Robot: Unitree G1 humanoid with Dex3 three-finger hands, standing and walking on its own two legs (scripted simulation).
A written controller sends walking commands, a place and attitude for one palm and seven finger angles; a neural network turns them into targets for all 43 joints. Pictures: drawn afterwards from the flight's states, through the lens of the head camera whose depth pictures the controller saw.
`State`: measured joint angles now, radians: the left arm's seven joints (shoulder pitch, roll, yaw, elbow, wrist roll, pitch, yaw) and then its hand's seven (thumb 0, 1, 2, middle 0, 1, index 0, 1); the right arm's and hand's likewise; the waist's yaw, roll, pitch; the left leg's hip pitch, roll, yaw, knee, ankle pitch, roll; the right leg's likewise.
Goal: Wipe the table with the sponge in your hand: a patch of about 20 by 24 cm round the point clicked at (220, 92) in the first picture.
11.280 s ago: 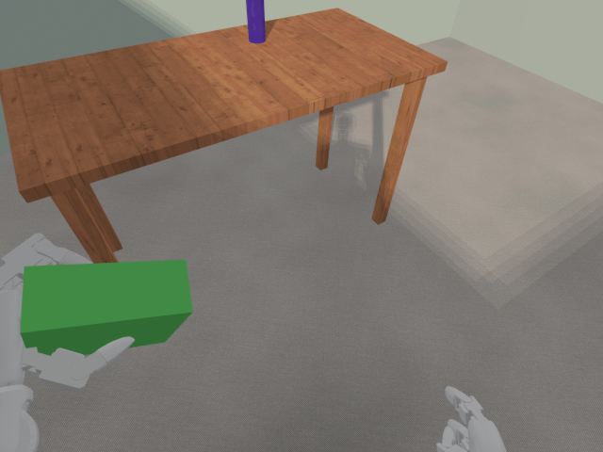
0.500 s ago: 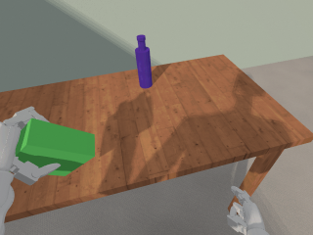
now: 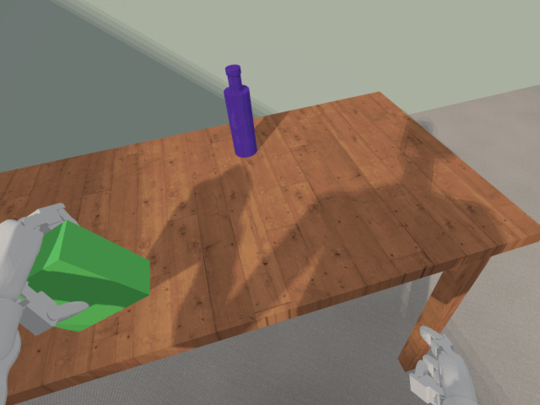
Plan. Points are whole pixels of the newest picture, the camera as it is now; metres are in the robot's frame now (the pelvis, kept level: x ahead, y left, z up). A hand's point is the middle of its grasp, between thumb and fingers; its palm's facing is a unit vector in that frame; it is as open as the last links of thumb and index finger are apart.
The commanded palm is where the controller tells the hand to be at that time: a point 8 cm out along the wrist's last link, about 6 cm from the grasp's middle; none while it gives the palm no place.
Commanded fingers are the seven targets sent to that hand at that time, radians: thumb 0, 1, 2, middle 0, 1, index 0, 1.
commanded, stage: turn the palm down, sponge in hand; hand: left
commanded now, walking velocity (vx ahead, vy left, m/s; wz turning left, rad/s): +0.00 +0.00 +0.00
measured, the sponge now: (88, 287) +0.21 +0.28 +0.11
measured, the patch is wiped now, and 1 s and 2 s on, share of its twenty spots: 0.00 0.00 0.00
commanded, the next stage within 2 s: move the sponge above the wiping area in 1.12 s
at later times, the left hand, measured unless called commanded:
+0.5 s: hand (59, 272) +0.20 +0.29 +0.16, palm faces +0.12 -0.18 -0.98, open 9.9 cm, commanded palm +0.17 +0.29 +0.24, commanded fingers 0.00 0.10 1.30 -1.20 -1.60 -1.20 -1.60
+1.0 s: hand (66, 280) +0.20 +0.28 +0.16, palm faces +0.09 -0.07 -0.99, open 9.9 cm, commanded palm +0.16 +0.28 +0.24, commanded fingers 0.00 0.10 1.30 -1.20 -1.60 -1.20 -1.60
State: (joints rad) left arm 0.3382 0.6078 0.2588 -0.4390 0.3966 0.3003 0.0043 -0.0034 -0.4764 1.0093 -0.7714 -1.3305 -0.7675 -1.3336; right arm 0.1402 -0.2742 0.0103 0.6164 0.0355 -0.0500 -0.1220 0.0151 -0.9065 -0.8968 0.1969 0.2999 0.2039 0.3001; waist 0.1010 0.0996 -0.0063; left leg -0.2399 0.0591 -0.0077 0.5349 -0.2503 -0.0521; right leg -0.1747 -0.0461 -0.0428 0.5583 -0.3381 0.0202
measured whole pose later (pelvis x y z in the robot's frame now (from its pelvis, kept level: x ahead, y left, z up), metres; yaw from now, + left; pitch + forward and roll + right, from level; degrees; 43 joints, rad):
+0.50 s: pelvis -0.02 +0.01 +0.01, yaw +1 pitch -4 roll +0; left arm 0.13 0.61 0.03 -0.39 0.71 0.42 -0.13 0.00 -0.48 1.01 -0.77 -1.33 -0.77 -1.33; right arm 0.01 -0.26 0.06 0.64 0.04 -0.02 -0.10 0.01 -0.90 -0.90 0.20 0.30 0.19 0.30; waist 0.13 0.11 0.02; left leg -0.20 0.04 -0.01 0.44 -0.17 -0.04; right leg -0.13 -0.06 -0.05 0.47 -0.27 0.03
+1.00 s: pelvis -0.03 +0.00 +0.01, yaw +0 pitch -5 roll +0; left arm 0.11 0.60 -0.03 -0.33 0.82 0.36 -0.12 0.00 -0.48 1.01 -0.77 -1.33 -0.77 -1.33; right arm 0.00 -0.26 0.05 0.68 0.03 -0.04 -0.08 0.01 -0.91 -0.90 0.20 0.30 0.20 0.30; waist 0.15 0.12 0.01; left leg -0.18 0.06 -0.01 0.44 -0.16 -0.05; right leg -0.13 -0.04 -0.05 0.48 -0.26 0.01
